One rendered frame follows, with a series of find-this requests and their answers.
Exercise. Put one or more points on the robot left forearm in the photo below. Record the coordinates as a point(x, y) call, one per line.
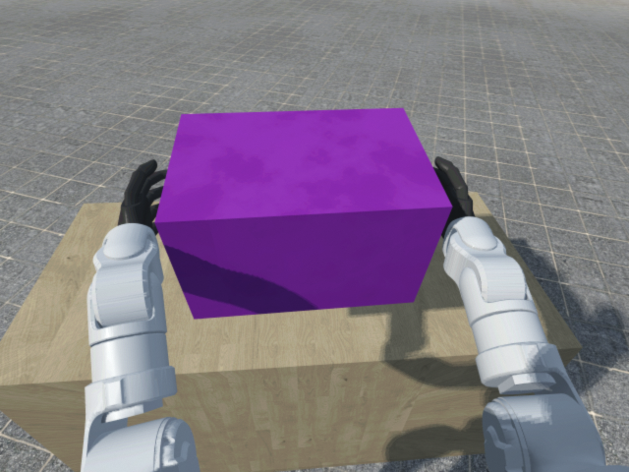
point(126, 332)

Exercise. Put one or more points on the right robot upper arm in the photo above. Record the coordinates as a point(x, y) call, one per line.
point(541, 433)

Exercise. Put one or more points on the pedestal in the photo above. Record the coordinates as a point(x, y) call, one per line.
point(270, 392)

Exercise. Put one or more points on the robot left hand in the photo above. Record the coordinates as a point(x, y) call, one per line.
point(136, 207)

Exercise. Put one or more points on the carton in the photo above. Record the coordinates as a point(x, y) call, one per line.
point(287, 211)

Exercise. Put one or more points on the robot right hand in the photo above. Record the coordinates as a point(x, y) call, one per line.
point(455, 189)

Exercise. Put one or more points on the left robot upper arm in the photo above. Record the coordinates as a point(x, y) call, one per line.
point(162, 445)

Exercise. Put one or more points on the robot right forearm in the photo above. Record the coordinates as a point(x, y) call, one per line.
point(514, 354)

